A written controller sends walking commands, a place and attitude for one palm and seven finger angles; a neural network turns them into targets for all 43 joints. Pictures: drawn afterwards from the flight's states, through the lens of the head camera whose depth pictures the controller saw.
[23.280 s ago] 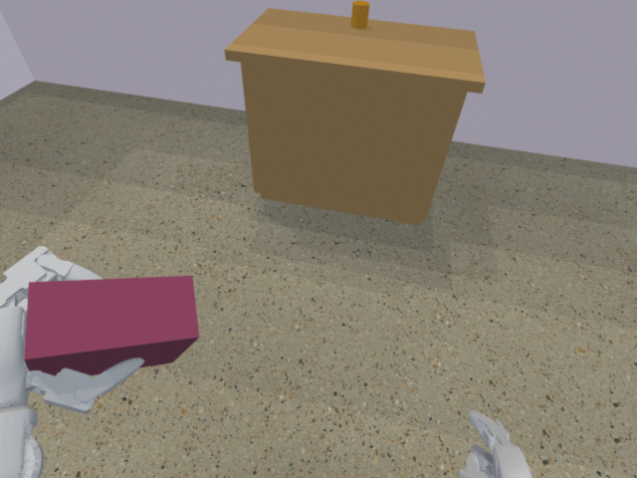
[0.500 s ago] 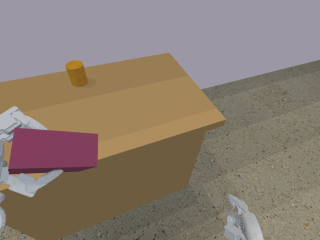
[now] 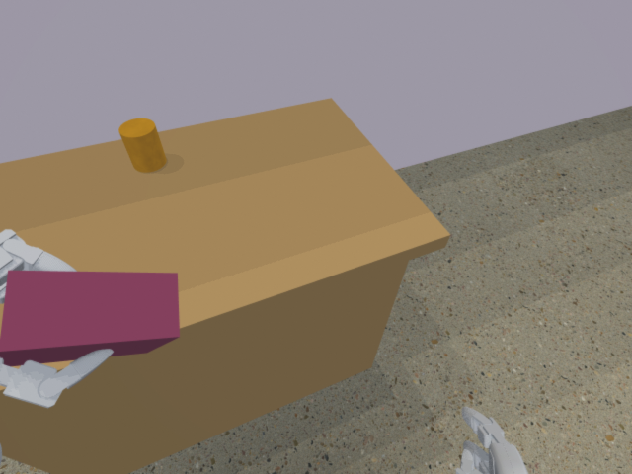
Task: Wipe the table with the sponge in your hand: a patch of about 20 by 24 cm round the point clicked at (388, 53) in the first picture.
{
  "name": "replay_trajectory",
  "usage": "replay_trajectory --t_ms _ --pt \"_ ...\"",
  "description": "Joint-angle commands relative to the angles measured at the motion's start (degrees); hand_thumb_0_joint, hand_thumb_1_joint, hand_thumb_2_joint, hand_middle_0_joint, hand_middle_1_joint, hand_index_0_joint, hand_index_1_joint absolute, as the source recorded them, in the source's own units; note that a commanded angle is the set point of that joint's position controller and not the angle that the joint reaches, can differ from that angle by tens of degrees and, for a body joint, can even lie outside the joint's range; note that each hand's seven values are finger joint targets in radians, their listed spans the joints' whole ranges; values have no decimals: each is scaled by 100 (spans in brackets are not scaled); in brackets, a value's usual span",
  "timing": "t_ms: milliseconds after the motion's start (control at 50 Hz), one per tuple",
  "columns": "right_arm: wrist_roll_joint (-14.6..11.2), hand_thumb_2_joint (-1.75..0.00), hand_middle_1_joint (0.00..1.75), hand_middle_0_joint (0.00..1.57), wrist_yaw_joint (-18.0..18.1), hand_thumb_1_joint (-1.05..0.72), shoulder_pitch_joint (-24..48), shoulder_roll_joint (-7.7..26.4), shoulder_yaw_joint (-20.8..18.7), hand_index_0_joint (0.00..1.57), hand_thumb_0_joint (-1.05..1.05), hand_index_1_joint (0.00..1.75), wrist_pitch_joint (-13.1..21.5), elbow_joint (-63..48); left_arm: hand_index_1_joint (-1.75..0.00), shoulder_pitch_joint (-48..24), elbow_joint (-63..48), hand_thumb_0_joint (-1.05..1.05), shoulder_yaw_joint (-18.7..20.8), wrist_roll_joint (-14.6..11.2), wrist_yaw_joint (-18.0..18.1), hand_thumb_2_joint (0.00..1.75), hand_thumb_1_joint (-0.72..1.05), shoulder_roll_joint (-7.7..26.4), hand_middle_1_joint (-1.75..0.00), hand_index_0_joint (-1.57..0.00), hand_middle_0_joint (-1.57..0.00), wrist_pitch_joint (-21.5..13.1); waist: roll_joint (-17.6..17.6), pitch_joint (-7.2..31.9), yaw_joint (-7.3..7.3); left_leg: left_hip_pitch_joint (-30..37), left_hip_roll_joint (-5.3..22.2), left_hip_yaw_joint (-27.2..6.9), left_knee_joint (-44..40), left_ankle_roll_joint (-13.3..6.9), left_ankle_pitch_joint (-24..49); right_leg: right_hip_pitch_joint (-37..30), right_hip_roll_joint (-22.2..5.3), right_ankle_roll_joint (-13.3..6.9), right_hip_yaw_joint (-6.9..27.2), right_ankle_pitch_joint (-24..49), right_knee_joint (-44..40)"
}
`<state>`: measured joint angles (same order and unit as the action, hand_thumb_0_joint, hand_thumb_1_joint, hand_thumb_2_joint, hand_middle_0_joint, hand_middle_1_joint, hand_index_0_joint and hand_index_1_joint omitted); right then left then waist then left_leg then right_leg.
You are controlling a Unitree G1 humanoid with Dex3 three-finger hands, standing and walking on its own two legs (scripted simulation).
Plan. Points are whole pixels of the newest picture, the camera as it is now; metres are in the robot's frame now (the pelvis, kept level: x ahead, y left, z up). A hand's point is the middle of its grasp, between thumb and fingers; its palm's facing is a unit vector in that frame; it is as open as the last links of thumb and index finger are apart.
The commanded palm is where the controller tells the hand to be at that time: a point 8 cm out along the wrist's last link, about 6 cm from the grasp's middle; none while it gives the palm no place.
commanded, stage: shuffle to correct the standing spot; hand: left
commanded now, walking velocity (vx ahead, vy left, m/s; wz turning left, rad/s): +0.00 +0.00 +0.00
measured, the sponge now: (116, 318) +0.23 +0.22 +0.14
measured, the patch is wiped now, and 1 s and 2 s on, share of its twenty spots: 0.00 0.00 0.00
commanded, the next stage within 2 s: come to a stop and stand still in 1.04 s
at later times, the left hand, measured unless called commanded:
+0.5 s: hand (116, 287) +0.26 +0.22 +0.15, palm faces +0.39 -0.85 -0.36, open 10.0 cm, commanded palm +0.21 +0.25 +0.18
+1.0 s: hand (230, 243) +0.33 +0.12 +0.15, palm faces +0.39 -0.86 -0.34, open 10.0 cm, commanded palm +0.27 +0.16 +0.18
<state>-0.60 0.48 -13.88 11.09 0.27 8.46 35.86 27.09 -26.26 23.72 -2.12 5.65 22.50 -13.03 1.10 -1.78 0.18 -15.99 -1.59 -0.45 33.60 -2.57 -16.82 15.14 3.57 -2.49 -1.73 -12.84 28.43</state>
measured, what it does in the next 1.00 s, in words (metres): steps to the right: right foot, then left foot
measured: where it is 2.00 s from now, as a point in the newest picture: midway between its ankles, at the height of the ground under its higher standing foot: outside the picture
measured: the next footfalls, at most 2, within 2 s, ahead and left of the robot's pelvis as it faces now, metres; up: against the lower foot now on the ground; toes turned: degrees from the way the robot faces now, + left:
right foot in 0.76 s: +0.19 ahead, -0.20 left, +0.00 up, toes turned -3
left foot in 0.98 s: +0.17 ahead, -0.02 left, +0.00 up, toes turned +5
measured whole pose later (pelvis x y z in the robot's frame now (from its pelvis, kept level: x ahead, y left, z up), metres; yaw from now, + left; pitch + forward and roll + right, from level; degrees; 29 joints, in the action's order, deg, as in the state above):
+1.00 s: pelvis +0.11 -0.13 -0.01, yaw +1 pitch -1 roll -1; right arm 0.2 1.8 -14.2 11.7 0.0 6.2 34.1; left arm 26.2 -31.5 20.9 -2.5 6.7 20.9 -8.1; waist -3.9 -2.7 -0.2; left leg -17.8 1.8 4.7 37.0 -1.6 -18.4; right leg 19.8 2.6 -4.5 -6.1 -17.9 37.6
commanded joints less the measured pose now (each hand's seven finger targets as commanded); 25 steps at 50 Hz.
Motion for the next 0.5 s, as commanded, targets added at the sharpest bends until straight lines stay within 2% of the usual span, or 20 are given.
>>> replay_trajectory --t_ms 0,40,60,100,120,140,200,220,260,280,300,320,340,360,380,400,420,440,460,480 --pt "-6 -90 30 20 183 -90 714 748 -230 20 0 30 336 -866 -160 -708 -1135 0 248 -38 114 130 10 759 -160 -120 -120 -160 -151 575 -31 675 473 -456 -1049 21 706 -2 -925 -141 996 -96 -637" --pt "36 -90 30 20 200 -90 754 766 -224 20 0 30 305 -890 -160 -1102 -1530 0 87 60 147 130 10 748 -160 -120 -120 -206 546 667 -71 629 988 -1199 -1555 -67 758 -173 -441 58 388 -75 81" --pt "52 -90 30 20 203 -90 801 744 -224 20 0 30 304 -919 -160 -1272 -1724 0 84 94 160 130 10 823 -160 -120 -120 -213 799 592 -90 596 1162 -1409 -1676 -125 604 -119 -344 101 241 -152 247" --pt "51 -90 30 20 197 -90 790 735 -232 20 0 30 343 -950 -160 -1575 -2171 0 180 147 184 130 10 1056 -160 -120 -120 -218 1068 527 -99 842 1263 -1416 -1681 -129 818 55 -261 81 61 -383 252" --pt "78 -90 30 20 181 -90 730 736 -244 20 0 30 349 -934 -160 -1520 -2189 0 130 138 193 130 10 981 -160 -120 -120 -229 1130 526 -81 913 1311 -1533 -1669 -93 1029 126 -224 59 4 -605 249" --pt "82 -90 30 20 166 -90 682 731 -277 20 0 30 352 -938 -160 -1361 -2077 0 212 144 210 130 10 1032 -160 -120 -120 -225 1064 534 -105 994 1343 -1530 -1546 -98 1329 107 -220 31 -18 -713 46" --pt "38 -90 30 20 90 -90 602 765 -330 20 0 30 255 -980 -160 -857 -1728 0 455 104 195 130 10 1055 -160 -120 -120 -155 931 602 -77 1128 1175 -1120 -1066 68 2181 -150 -89 -47 -221 -261 -354" --pt "37 -90 30 20 65 -90 573 743 -334 20 0 30 185 -986 -160 -764 -1663 0 410 70 169 130 10 919 -160 -120 -120 -167 913 729 -43 1101 1109 -991 -877 133 2323 -315 -58 -104 -285 -129 -427" --pt "17 -90 30 20 47 -90 559 750 -350 20 0 30 68 -1017 -160 -469 -1217 0 476 -3 119 130 10 846 -160 -120 -120 -105 599 760 -34 555 976 -722 -493 214 2282 -863 -94 -231 -296 403 -468" --pt "-15 -90 30 20 42 -90 534 749 -377 20 0 30 28 -1041 -160 -358 -1119 0 523 -46 98 130 10 859 -160 -120 -120 -69 403 855 -40 264 898 -589 -227 258 2281 -1171 -185 -341 -189 667 -395" --pt "-57 -90 30 20 30 -90 502 754 -397 20 0 30 -2 -1070 -160 -33 -906 0 418 -81 60 130 10 694 -160 -120 -120 0 145 857 -23 120 760 -393 215 288 2411 -1246 -301 -490 -11 1014 -326" --pt "-69 -90 30 20 15 -90 447 786 -408 20 0 30 -65 -1074 -160 34 -900 0 383 -136 38 130 10 658 -160 -120 -120 35 -248 1000 -24 -214 606 -195 878 279 2231 -1414 -562 -745 416 1221 -258" --pt "-105 -90 30 20 26 -90 469 794 -454 20 0 30 -85 -1125 -160 29 -982 0 423 -185 29 130 10 732 -160 -120 -120 80 -761 1102 -34 -597 372 53 1505 275 1827 -1580 -979 -1039 1117 1425 -257" --pt "-118 -90 30 20 23 -90 515 745 -413 20 0 30 -111 -1124 -160 -33 -991 0 409 -224 53 130 10 732 -160 -120 -120 88 -1174 1001 -47 -1120 160 218 1912 259 954 -1696 -1438 -1323 1731 1489 -468" --pt "-139 -90 30 20 27 -90 611 664 -370 20 0 30 -104 -1159 -160 -184 -1104 0 447 -253 83 130 10 777 -160 -120 -120 72 -1279 708 -60 -1506 165 141 1870 257 -700 -1619 -1801 -1480 2135 1575 -711" --pt "-125 -90 30 20 31 -90 635 622 -306 20 0 30 -126 -1119 -160 -321 -1281 0 494 -276 119 130 10 871 -160 -120 -120 71 -1010 515 -60 -1466 334 0 1475 209 -1248 -1363 -1888 -1478 2231 1335 -680" --pt "-66 -90 30 20 59 -90 658 555 -236 20 0 30 -163 -1079 -160 -518 -1517 0 400 -245 130 130 10 838 -160 -120 -120 16 -668 324 -38 -1048 458 51 842 124 -1237 -870 -1775 -1303 1942 1004 -512" --pt "0 -90 30 20 86 -90 672 498 -168 20 0 30 -175 -1044 -160 -796 -1768 0 330 -201 144 130 10 871 -160 -120 -120 -5 -318 336 88 -197 363 330 -34 89 -654 -312 -1433 -1005 1387 666 -234" --pt "55 -90 30 20 125 -90 678 504 -139 20 0 30 -159 -994 -160 -966 -1904 0 266 -196 155 130 10 901 -160 -120 -120 -26 292 438 181 740 212 439 -590 50 61 238 -874 -659 653 501 471" --pt "86 -90 30 20 170 -90 701 665 -214 20 0 30 -101 -1035 -160 -1081 -2120 0 229 -200 175 130 10 931 -160 -120 -120 -62 1148 564 216 1726 942 -880 -1153 -277 703 1176 -331 -277 164 253 1710"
